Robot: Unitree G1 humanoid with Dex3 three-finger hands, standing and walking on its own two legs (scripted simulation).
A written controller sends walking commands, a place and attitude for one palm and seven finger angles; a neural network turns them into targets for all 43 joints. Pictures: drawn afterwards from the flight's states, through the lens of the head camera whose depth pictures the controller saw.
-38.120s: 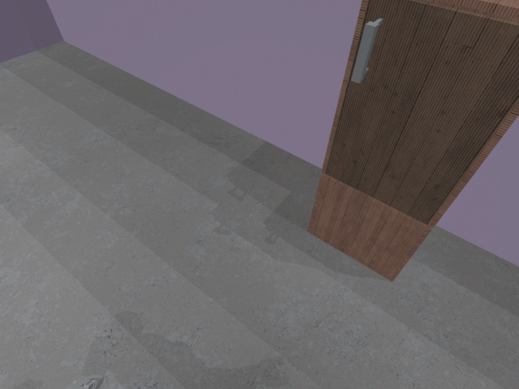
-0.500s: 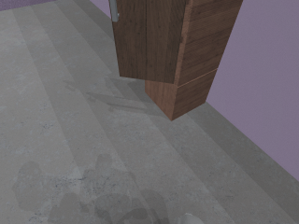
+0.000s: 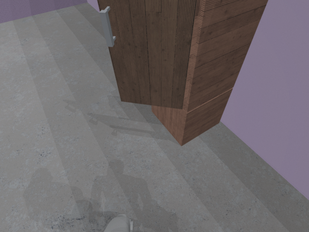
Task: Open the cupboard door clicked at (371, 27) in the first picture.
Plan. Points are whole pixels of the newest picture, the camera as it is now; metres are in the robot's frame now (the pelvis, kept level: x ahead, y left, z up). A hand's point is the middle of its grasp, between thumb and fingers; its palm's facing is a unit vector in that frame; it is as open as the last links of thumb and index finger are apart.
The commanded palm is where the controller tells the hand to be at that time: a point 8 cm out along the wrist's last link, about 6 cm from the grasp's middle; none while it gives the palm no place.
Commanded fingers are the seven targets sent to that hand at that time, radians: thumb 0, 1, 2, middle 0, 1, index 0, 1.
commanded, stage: take the last steps up to it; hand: left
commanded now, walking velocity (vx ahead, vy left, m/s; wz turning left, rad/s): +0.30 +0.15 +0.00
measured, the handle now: (109, 26) +0.83 +0.23 +0.12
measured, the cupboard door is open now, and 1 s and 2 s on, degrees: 46 46 46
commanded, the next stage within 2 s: come to a stop and stand still in 0.36 s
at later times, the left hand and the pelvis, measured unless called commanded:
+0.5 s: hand (72, 196) +0.25 +0.30 -0.18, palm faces +0.02 -0.98 -0.19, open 7.3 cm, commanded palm none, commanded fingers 0.00 0.90 0.90 -0.20 -0.30 -0.20 -0.30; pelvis +0.19 +0.12 -0.01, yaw -2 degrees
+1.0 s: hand (77, 176) +0.33 +0.32 -0.20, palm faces -0.01 -0.99 -0.15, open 7.4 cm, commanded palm none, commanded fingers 0.00 0.90 0.90 -0.20 -0.30 -0.20 -0.30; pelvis +0.24 +0.15 -0.02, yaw -2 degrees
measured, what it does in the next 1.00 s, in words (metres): walks ahead: left foot, then right foot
